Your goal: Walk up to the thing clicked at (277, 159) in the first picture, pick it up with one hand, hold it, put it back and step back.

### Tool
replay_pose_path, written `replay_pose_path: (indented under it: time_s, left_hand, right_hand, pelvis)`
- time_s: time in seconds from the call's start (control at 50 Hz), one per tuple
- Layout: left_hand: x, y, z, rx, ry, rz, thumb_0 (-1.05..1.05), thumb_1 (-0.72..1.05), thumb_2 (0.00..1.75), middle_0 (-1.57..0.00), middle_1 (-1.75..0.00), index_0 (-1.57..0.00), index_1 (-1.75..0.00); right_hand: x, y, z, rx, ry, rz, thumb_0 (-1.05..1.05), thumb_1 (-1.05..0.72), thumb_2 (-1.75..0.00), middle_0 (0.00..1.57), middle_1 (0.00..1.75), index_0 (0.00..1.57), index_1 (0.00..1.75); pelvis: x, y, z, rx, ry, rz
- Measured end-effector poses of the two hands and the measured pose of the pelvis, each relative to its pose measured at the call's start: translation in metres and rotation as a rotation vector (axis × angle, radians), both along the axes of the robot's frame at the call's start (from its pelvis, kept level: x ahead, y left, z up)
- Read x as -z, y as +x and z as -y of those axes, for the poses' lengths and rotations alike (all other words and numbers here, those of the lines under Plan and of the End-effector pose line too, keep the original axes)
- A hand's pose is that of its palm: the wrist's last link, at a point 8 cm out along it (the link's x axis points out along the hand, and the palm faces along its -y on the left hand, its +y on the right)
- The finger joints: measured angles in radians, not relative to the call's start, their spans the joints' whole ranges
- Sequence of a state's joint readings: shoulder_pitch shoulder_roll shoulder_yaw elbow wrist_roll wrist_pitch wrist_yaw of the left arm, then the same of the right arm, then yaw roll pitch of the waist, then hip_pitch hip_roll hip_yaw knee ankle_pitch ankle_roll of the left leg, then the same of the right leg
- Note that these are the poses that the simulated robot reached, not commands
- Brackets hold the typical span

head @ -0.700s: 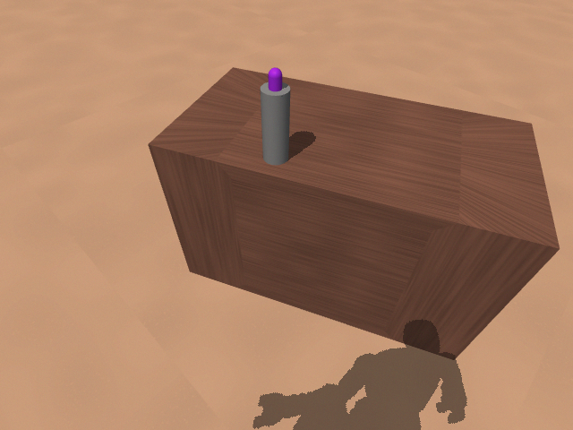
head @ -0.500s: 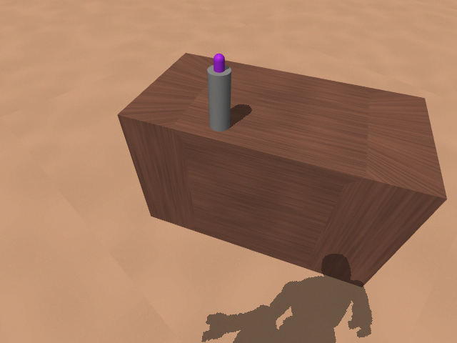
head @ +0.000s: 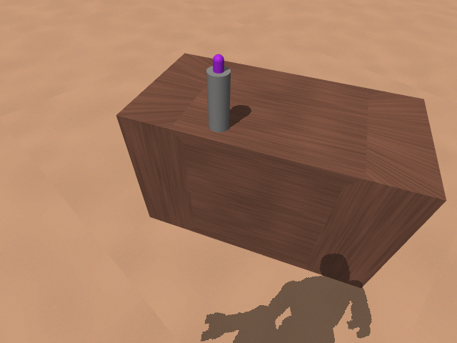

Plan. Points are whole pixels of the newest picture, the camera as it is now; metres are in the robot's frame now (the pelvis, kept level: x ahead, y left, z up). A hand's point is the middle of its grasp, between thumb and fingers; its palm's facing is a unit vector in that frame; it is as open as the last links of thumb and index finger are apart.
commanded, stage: stand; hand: left
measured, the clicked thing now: (218, 94) +0.85 +0.02 -0.01
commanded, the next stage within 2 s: walk up in 0.42 s
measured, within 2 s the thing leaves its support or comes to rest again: neither
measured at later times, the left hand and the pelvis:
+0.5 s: hand out of the picture +0.08 +0.25 -0.16, palm faces -0.07 -0.94 -0.33, open 7.4 cm; pelvis +0.01 +0.00 +0.00, yaw -3 degrees
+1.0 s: hand (133, 328) +0.22 +0.19 -0.16, palm faces -0.21 -0.91 -0.36, open 7.4 cm; pelvis +0.15 -0.07 -0.02, yaw -13 degrees
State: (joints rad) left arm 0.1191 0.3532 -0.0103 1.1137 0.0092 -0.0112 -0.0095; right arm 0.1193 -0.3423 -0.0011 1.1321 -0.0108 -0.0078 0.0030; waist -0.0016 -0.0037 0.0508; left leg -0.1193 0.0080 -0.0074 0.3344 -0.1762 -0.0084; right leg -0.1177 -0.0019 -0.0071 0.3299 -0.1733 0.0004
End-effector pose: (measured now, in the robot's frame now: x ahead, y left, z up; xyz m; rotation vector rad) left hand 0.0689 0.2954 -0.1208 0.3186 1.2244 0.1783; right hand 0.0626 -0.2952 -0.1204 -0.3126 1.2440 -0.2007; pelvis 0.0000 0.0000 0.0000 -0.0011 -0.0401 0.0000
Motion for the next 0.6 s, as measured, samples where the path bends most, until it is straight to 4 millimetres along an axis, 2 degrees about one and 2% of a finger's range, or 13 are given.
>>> replay_pose_path:
  time_s: [0.44, 0.5, 0.6]
  left_hand:
    - [-0.001, 0.004, -0.002, -0.011, -0.001, -0.011, 0.01, 0.90, 0.89, -0.20, -0.30, -0.20, -0.30]
    - [-0.001, 0.007, -0.004, 0.022, 0.000, -0.030, 0.01, 0.90, 0.89, -0.20, -0.30, -0.20, -0.30]
    - [-0.008, 0.031, -0.002, 0.081, 0.025, -0.044, 0.01, 0.90, 0.89, -0.20, -0.30, -0.20, -0.30]
  right_hand:
    - [0.000, 0.012, -0.001, -0.013, 0.001, 0.011, 0.01, -0.90, -0.90, 0.21, 0.30, 0.21, 0.30]
    - [-0.003, 0.013, 0.008, 0.018, -0.001, 0.079, 0.01, -0.90, -0.90, 0.21, 0.30, 0.21, 0.30]
    - [-0.007, -0.002, 0.043, 0.078, -0.042, 0.093, 0.01, -0.90, -0.90, 0.21, 0.30, 0.21, 0.30]
  pelvis:
    - [0.000, 0.007, 0.000, 0.006, 0.003, -0.005]
    - [0.003, 0.012, 0.002, 0.050, 0.013, -0.011]
    - [0.006, 0.027, 0.020, 0.099, 0.023, -0.005]
